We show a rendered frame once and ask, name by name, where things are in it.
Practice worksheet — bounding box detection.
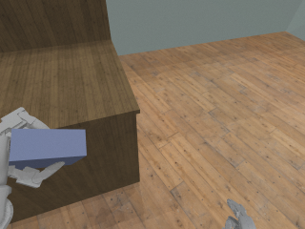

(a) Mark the left robot forearm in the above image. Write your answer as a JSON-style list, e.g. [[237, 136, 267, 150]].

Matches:
[[0, 185, 13, 229]]

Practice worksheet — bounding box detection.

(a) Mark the right robot hand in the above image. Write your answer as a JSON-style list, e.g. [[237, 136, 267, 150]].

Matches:
[[222, 198, 256, 229]]

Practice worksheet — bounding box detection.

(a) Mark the table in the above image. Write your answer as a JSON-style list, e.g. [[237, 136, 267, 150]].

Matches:
[[0, 0, 140, 224]]

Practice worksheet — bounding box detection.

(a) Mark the sponge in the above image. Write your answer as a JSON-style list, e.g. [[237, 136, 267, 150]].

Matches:
[[9, 129, 87, 170]]

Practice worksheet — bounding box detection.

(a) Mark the left robot hand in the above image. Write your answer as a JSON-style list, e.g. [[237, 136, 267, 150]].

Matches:
[[0, 107, 65, 189]]

